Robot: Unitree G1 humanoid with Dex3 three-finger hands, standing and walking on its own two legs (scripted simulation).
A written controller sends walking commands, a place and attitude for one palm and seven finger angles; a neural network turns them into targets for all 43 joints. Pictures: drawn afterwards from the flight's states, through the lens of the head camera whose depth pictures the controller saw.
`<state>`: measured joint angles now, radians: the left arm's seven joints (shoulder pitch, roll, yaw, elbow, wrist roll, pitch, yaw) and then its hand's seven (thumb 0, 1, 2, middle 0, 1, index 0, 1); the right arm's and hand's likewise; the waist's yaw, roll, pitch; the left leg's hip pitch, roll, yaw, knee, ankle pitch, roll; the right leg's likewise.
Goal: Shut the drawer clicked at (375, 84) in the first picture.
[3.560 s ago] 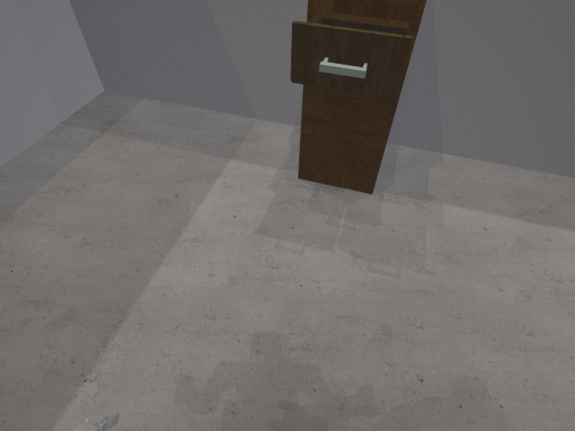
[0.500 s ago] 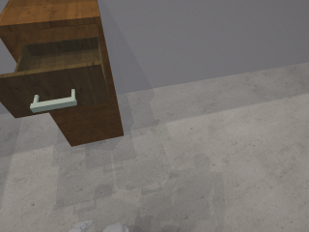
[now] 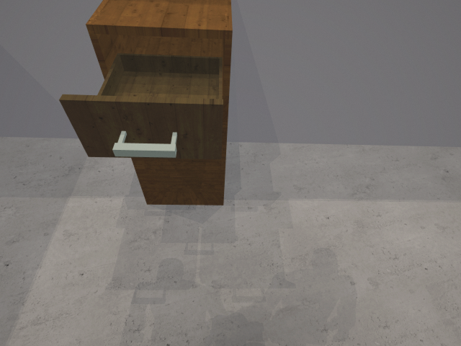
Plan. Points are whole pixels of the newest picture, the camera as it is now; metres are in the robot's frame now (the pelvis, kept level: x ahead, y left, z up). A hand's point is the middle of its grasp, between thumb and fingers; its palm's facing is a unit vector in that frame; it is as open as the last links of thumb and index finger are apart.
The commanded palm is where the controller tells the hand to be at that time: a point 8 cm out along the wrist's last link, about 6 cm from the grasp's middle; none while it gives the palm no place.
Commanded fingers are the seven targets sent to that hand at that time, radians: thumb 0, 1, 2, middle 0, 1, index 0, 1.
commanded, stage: take the last steps up to it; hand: left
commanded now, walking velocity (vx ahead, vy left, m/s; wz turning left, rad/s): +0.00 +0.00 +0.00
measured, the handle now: (147, 143) +0.53 +0.23 +0.00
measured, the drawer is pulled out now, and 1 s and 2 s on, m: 0.30 0.30 0.30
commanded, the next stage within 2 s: come to a stop and stand still in 1.00 s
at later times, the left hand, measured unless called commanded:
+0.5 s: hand out of the picture -0.06 +0.12 -0.17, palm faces +0.23 -0.96 -0.14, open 7.4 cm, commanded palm none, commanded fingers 0.00 0.90 0.90 -0.20 -0.30 -0.20 -0.30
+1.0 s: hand (136, 285) +0.26 +0.22 -0.16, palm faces +0.06 -0.98 -0.20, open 7.4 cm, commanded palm none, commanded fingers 0.00 0.90 0.90 -0.20 -0.30 -0.20 -0.30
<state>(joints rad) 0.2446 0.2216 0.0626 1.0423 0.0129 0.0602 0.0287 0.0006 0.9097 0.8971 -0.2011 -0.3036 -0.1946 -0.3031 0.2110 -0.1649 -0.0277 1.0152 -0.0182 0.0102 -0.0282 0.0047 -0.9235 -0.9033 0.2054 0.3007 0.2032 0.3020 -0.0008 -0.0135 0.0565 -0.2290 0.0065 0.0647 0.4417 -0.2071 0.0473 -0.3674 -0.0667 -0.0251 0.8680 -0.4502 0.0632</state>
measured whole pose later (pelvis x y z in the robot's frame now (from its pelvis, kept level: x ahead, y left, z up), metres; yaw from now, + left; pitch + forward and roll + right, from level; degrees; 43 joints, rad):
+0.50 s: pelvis +0.04 -0.02 +0.00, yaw +7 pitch -1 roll +0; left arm 0.46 0.10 0.02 1.11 0.03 -0.05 0.01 0.00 0.90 0.90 -0.21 -0.30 -0.20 -0.30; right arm 0.24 -0.19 -0.06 1.06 -0.02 0.03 0.02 0.01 -0.92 -0.90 0.20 0.30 0.20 0.30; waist 0.05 0.01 0.01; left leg -0.43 0.09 0.07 0.77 -0.29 -0.02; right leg -0.07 -0.06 -0.14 0.33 -0.25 0.02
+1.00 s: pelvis +0.16 +0.03 +0.00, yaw +4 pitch -1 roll +1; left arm 0.14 0.19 0.06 1.00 0.02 0.01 0.00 0.00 0.91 0.90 -0.20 -0.30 -0.19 -0.30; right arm 0.41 -0.11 -0.02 1.15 -0.03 -0.05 -0.02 0.00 -0.92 -0.90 0.20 0.30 0.20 0.30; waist -0.04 -0.02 0.04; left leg -0.01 0.02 0.18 0.35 -0.31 0.01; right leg -0.48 -0.10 -0.08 0.74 -0.25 0.01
